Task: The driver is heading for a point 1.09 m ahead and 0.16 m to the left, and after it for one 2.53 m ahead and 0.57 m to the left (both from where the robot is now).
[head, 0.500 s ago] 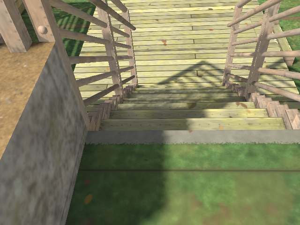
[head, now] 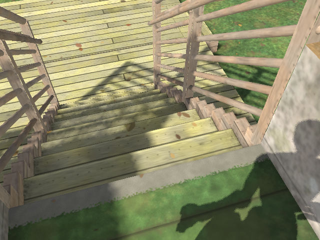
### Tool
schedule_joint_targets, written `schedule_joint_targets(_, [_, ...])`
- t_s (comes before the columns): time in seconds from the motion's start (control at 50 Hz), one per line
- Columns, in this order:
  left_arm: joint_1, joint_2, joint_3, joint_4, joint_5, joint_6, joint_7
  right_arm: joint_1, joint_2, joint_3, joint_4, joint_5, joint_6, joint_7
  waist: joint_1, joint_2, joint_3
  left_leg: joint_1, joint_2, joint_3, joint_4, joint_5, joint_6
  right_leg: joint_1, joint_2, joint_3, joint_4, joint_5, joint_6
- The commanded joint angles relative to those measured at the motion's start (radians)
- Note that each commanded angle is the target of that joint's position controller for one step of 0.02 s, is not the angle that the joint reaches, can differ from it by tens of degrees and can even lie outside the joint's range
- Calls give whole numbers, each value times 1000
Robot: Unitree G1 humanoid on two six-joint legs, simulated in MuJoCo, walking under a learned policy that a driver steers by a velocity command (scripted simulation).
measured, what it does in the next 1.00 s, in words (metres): walks ahead: right foot, then left foot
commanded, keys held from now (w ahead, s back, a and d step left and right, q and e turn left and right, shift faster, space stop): w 0.46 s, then w+q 0.54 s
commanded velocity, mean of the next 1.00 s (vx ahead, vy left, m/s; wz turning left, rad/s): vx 0.50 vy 0.00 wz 0.11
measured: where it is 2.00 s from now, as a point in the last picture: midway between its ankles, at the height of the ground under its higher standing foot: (154, 187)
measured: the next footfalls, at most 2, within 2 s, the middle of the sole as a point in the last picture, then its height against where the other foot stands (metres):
right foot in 0.32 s outside the picture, level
left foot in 0.86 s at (153, 208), level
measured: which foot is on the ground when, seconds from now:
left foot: down 0.00-0.32, up 0.34-0.84, down 0.86-1.00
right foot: up 0.00-0.30, down 0.32-0.88, up 0.90-1.00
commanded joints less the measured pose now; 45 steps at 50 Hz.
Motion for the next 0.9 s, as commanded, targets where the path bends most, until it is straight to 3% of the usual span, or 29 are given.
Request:
schedule_joint_targets(0.02, [52,7,3,-58,3,1,-1,29,-89,-22,-14,7,-21,8,23,92,-19,104,282,-266,-238,87,201,-141,-90,32,-69,46,1])
schedule_joint_targets(0.08, [-66,6,-10,-108,18,-11,-10,45,-131,-34,2,17,-15,3,10,78,0,116,281,-204,-258,163,209,-193,-114,-6,-256,162,20])
schedule_joint_targets(0.16, [-203,7,-23,-141,11,-28,-28,90,-169,-37,20,29,6,-4,-38,93,16,103,236,-103,-238,173,163,-97,-77,-78,-509,324,31])
schedule_joint_targets(0.22, [-269,36,-20,-180,6,-27,-41,148,-179,-35,48,39,18,-2,-54,117,23,170,272,-113,-202,140,147,-67,-56,-88,-587,307,18])
schedule_joint_targets(0.26, [-259,63,-11,-193,3,-28,-45,143,-195,-39,53,40,34,-2,-27,133,15,218,297,-120,-147,202,130,-19,-33,-107,-630,245,-16])
schedule_joint_targets(0.28, [-184,81,1,-171,9,-28,-45,130,-198,-37,53,40,43,-2,18,124,-20,223,283,-97,-65,315,113,83,-5,-137,-665,239,-38])
schedule_joint_targets(0.3, [-45,119,25,-126,13,-27,-40,137,-176,-29,53,37,49,-4,79,106,-95,195,236,-56,104,436,88,263,29,-161,-686,230,-63])
schedule_joint_targets(0.32, [139,194,54,-86,19,-22,-28,130,-136,-11,32,20,49,-6,152,18,-214,40,178,3,397,304,39,521,-107,-8,-689,240,-122])
schedule_joint_targets(0.34, [195,323,74,-93,43,-16,-19,219,-8,30,-8,7,21,0,91,-245,-310,-360,6,-5,783,-297,-25,824,-370,487,-801,96,-278])
schedule_joint_targets(0.36, [218,231,51,-91,38,-18,-22,197,-84,16,9,35,-4,6,121,-204,-354,-494,17,-152,934,-451,-15,837,-403,674,-926,16,-311])
schedule_joint_targets(0.38, [164,151,27,-99,34,-21,-36,135,-146,-2,-6,61,-8,8,116,-134,-238,-561,71,-153,981,-385,8,758,-363,523,-908,77,-267])
schedule_joint_targets(0.4, [90,116,15,-113,27,-20,-44,82,-142,0,-21,53,-5,5,84,-69,-167,-543,121,-123,943,-295,14,634,-313,377,-904,172,-238])
schedule_joint_targets(0.42, [33,90,4,-118,35,-20,-49,50,-140,-4,-24,36,2,0,58,-30,-107,-486,156,-124,873,-227,9,502,-265,285,-939,216,-218])
schedule_joint_targets(0.44, [-2,77,-2,-124,45,-22,-53,63,-135,-8,-24,25,13,0,24,-38,-83,-417,180,-132,830,-174,3,417,-230,229,-977,245,-205])
schedule_joint_targets(0.48, [-5,82,0,-107,43,-31,-54,101,-89,-1,-10,26,37,3,-9,-45,-63,-361,180,-120,787,-119,-13,347,-209,150,-1032,291,-213])
schedule_joint_targets(0.54, [47,88,3,-60,48,-42,-41,28,-72,2,-40,28,57,3,2,-22,-2,-447,178,-155,684,16,-22,342,-207,46,-1063,371,-200])
schedule_joint_targets(0.58, [68,75,2,-40,45,-47,-26,-21,-59,4,-62,34,60,10,13,-38,0,-467,147,-172,557,135,-15,370,-197,-26,-1057,380,-174])
schedule_joint_targets(0.66, [117,107,5,3,38,-54,-11,-144,-39,14,-114,21,58,31,59,-27,35,-414,111,-118,345,304,7,376,-202,-110,-1056,354,-133])
schedule_joint_targets(0.7, [147,112,5,28,35,-46,-7,-211,-38,12,-158,25,57,45,77,-17,54,-436,95,-113,288,299,18,434,-214,-138,-1034,406,-118])
schedule_joint_targets(0.72, [137,146,13,28,45,-37,-2,-251,-39,11,-180,27,57,51,90,-4,67,-432,87,-91,260,278,16,440,-214,-154,-1024,432,-107])
schedule_joint_targets(0.74, [136,144,13,33,35,-32,2,-245,-18,16,-187,23,59,54,81,-23,63,-433,83,-73,261,241,22,478,-228,-166,-982,494,-106])
schedule_joint_targets(0.76, [140,150,17,34,36,-24,6,-261,-17,16,-207,22,62,59,91,-16,61,-434,75,-53,252,190,28,493,-236,-175,-952,537,-101])
schedule_joint_targets(0.78, [155,132,15,39,32,-23,6,-241,-18,12,-220,20,71,64,78,-34,41,-387,51,-18,280,133,40,492,-241,-191,-903,628,-98])
schedule_joint_targets(0.82, [108,165,26,38,25,-10,22,-134,-63,-14,-219,13,76,59,14,-89,-3,-267,10,30,293,2,78,494,-236,-229,-746,963,-58])
schedule_joint_targets(0.84, [85,164,22,25,29,2,34,-1,-105,-36,-199,15,74,63,-63,-90,-84,-103,-26,38,271,-31,98,479,-221,-240,-596,1076,-42])
schedule_joint_targets(0.86, [45,175,20,12,29,8,37,169,-167,-67,-158,10,69,57,-159,-32,-161,134,-6,-33,163,57,150,367,-179,-258,-333,977,-5])
schedule_joint_targets(0.88, [127,98,-6,-12,68,-4,35,216,-261,-82,-147,15,76,37,-106,220,-239,368,195,-355,171,198,216,107,-76,-258,28,244,24])
schedule_joint_targets(0.9, [230,22,-33,-48,59,-46,8,180,-280,-73,-182,17,55,47,-22,350,-407,637,379,-907,13,39,424,-227,91,-50,294,-274,53])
